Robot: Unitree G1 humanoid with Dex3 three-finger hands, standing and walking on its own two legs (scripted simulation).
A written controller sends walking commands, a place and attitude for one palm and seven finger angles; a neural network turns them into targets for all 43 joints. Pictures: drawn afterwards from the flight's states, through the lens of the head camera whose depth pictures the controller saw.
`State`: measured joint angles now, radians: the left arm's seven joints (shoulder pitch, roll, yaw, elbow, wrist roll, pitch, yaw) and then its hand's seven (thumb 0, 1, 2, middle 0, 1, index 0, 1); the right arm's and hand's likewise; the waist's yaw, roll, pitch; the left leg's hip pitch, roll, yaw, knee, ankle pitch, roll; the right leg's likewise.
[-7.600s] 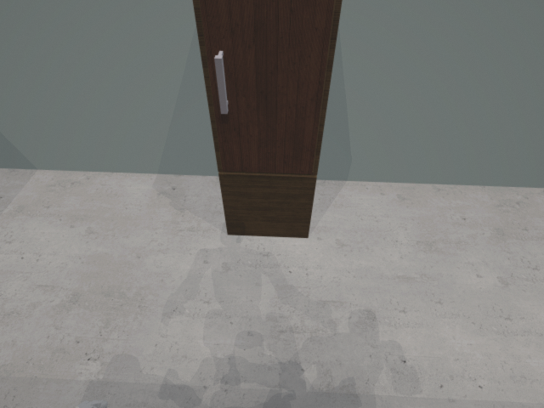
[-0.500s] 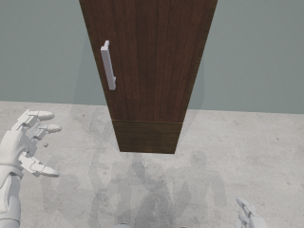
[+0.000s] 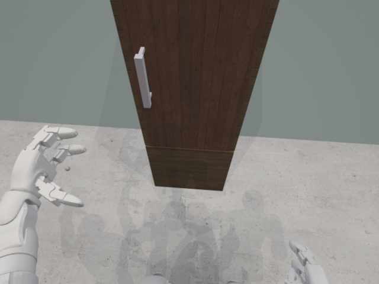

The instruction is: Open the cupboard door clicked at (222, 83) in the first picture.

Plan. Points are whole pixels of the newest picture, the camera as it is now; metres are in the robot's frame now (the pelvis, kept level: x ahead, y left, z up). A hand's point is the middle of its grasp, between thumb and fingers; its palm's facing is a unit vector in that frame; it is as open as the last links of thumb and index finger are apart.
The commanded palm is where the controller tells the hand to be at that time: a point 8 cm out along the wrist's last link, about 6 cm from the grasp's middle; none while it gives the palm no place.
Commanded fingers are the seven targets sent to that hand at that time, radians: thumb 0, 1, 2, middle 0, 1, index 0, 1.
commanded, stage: move the hooked fingers beside the handle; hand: left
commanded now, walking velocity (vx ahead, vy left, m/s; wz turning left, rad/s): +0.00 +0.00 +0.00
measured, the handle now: (145, 79) +0.62 +0.17 +0.06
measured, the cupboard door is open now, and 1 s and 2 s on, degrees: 0 0 0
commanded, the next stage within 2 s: none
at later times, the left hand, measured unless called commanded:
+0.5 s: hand (89, 133) +0.40 +0.25 +0.07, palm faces +0.01 -1.00 -0.03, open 14.0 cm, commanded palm +0.38 +0.30 +0.07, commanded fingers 0.00 -0.50 0.30 -0.30 -1.20 -0.30 -1.20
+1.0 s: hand (104, 108) +0.49 +0.25 +0.07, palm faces -0.01 -1.00 -0.02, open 14.0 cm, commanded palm +0.48 +0.29 +0.06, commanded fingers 0.00 -0.50 0.30 -0.30 -1.20 -0.30 -1.20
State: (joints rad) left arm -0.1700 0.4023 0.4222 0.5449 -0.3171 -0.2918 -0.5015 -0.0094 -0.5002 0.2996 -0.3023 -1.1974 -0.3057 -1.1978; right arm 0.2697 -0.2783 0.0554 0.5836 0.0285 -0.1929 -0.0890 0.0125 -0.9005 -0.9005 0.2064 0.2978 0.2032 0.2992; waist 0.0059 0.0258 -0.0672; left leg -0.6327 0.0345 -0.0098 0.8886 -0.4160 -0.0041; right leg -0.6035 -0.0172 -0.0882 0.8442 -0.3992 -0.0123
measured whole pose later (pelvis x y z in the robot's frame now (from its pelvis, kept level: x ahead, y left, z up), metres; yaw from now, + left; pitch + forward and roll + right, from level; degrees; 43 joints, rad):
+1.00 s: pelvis +0.00 +0.01 -0.02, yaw -3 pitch +19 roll -3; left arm -0.83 0.63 0.49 1.17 -0.12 -0.36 -0.42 -0.01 -0.50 0.30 -0.30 -1.20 -0.30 -1.20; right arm 0.38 -0.28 0.05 0.62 0.00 0.00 -0.04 0.01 -0.90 -0.90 0.21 0.30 0.20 0.30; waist -0.14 0.01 -0.09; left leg -0.89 0.06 0.01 1.00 -0.45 0.01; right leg -0.86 0.01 -0.06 0.92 -0.40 0.00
